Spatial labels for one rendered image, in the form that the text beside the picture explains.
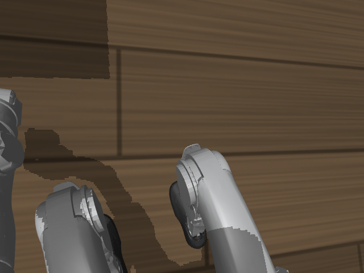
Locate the right robot foot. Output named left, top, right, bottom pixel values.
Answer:
left=169, top=181, right=206, bottom=249

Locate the left robot foot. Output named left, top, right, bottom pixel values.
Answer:
left=104, top=214, right=128, bottom=273

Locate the left robot arm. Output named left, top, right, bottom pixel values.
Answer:
left=0, top=88, right=24, bottom=273

